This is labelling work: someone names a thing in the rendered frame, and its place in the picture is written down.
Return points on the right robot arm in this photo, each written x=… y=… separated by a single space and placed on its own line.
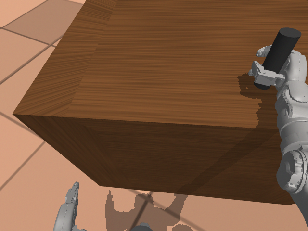
x=292 y=122

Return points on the right robot hand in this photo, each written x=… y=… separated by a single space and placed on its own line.
x=294 y=68

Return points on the left robot hand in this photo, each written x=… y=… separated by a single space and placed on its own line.
x=65 y=220

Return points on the can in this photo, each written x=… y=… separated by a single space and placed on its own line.
x=281 y=48

